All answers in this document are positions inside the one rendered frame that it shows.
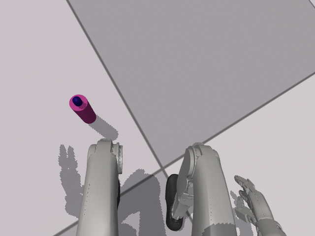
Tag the right robot arm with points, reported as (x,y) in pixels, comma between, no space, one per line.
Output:
(269,227)

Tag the bottle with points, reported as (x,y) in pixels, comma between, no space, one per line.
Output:
(80,105)

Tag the right robot hand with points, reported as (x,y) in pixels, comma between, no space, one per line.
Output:
(258,206)

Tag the right robot foot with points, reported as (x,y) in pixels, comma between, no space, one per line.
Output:
(170,192)

